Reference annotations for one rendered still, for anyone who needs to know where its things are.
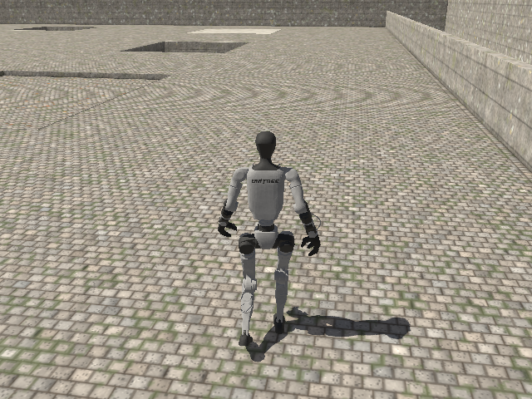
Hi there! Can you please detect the robot right upper arm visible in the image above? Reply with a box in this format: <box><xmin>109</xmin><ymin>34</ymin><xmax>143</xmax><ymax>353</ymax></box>
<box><xmin>283</xmin><ymin>167</ymin><xmax>307</xmax><ymax>214</ymax></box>

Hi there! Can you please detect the robot left forearm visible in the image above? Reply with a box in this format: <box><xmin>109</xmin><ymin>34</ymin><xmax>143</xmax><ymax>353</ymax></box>
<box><xmin>219</xmin><ymin>199</ymin><xmax>233</xmax><ymax>226</ymax></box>

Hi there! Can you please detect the right robot foot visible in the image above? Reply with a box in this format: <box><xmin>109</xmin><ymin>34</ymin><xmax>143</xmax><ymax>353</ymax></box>
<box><xmin>273</xmin><ymin>313</ymin><xmax>285</xmax><ymax>334</ymax></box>

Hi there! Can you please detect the robot right forearm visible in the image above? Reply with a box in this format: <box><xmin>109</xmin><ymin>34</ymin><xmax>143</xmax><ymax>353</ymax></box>
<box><xmin>299</xmin><ymin>200</ymin><xmax>318</xmax><ymax>238</ymax></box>

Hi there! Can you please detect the right robot hand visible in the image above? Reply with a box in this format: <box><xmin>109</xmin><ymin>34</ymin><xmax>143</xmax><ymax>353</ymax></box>
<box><xmin>301</xmin><ymin>235</ymin><xmax>321</xmax><ymax>256</ymax></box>

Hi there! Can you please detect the robot right thigh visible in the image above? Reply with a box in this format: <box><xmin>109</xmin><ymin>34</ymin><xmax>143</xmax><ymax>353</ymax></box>
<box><xmin>274</xmin><ymin>231</ymin><xmax>295</xmax><ymax>284</ymax></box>

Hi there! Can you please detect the robot left upper arm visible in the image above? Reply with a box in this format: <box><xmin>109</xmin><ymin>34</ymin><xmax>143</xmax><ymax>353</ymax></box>
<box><xmin>225</xmin><ymin>167</ymin><xmax>249</xmax><ymax>212</ymax></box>

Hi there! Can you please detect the left robot hand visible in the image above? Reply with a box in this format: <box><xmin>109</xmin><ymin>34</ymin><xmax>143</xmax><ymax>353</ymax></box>
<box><xmin>218</xmin><ymin>222</ymin><xmax>237</xmax><ymax>237</ymax></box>

